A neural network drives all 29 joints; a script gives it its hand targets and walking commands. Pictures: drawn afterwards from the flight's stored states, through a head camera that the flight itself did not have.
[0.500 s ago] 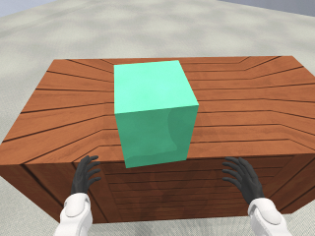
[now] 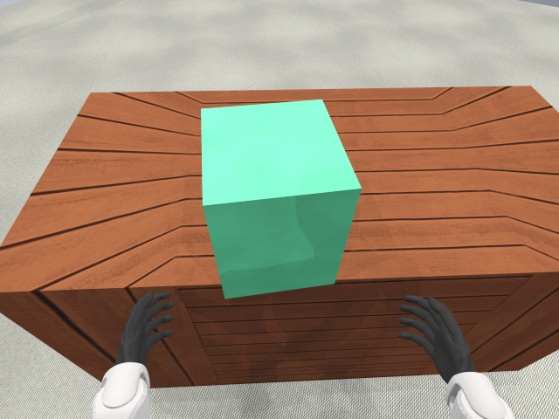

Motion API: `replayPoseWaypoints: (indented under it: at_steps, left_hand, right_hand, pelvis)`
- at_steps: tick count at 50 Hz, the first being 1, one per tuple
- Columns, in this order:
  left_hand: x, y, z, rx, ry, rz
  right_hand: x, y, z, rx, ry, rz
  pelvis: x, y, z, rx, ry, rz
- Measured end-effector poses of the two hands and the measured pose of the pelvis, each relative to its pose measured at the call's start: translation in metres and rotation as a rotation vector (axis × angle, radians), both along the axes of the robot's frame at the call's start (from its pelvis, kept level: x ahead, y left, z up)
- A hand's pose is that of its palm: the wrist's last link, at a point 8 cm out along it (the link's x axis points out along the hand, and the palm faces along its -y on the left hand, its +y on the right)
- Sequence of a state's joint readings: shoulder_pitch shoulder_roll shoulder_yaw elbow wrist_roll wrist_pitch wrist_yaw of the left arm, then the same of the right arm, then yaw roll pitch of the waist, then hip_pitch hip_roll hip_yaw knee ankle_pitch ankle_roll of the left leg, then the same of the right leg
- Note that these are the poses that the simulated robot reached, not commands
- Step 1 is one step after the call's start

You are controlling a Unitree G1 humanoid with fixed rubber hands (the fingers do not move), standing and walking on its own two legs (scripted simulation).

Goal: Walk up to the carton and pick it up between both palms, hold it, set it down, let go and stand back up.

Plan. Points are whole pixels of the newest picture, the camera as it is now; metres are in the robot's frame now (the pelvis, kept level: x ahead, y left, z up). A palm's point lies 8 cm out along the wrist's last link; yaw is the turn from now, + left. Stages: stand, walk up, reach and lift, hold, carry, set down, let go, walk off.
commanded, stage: set down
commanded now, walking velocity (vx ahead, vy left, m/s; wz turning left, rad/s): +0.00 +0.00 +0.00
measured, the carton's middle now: (272, 202) +0.45 +0.07 +0.04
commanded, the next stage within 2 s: let go in 0.96 s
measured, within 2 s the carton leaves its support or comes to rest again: neither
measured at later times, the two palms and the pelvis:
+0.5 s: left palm (136, 360) +0.20 +0.23 -0.03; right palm (451, 367) +0.22 -0.21 -0.03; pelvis +0.01 +0.00 +0.00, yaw +0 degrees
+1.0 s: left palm (135, 373) +0.18 +0.24 -0.05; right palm (455, 384) +0.21 -0.22 -0.06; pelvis +0.02 +0.00 +0.00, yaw +0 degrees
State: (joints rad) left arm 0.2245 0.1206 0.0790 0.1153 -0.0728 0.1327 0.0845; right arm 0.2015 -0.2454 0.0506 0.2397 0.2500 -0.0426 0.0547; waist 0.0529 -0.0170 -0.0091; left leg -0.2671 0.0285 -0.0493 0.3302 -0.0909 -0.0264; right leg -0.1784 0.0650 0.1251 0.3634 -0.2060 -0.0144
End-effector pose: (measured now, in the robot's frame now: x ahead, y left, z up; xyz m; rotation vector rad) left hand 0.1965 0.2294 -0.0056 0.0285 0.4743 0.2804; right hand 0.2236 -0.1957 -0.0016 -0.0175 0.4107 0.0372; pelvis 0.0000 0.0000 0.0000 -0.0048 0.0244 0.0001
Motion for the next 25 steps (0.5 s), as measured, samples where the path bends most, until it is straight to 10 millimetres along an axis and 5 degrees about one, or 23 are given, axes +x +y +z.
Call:
replayPoseWaypoints:
  at_steps: [25]
  left_hand:
    - [-0.001,0.005,-0.026,-0.005,0.108,-0.049]
  right_hand:
    - [-0.002,-0.012,-0.03,-0.052,0.09,-0.027]
  pelvis:
    - [0.015,-0.001,0.001,0.001,0.022,0.001]
